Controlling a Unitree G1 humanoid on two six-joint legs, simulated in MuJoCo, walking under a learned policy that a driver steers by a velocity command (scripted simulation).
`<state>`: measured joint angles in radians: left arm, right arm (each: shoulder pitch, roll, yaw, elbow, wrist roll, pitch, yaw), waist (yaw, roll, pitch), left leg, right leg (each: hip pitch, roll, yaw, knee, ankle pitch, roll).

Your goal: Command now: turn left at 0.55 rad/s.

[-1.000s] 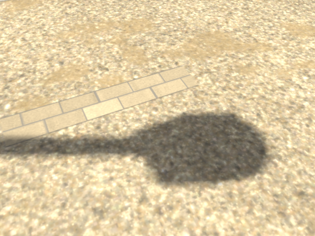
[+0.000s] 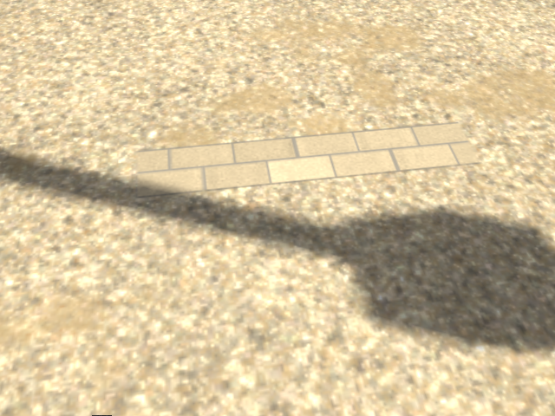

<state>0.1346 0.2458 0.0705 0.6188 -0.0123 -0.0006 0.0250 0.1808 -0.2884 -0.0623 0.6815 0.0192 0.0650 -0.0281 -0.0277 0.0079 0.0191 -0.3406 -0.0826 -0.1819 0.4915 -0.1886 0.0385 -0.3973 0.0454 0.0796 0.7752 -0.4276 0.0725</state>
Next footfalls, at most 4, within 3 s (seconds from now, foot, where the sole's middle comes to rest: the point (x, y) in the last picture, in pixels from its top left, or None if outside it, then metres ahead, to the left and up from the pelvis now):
0.10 right None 0.03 -0.12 -0.78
0.62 left None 0.07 0.16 -0.78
1.12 right None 0.43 -0.01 -0.78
1.58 left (221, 315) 0.72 0.14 -0.78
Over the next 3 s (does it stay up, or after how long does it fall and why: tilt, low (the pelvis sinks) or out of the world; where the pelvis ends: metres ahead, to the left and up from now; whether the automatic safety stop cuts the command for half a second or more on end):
stays up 1.20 -0.14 0.00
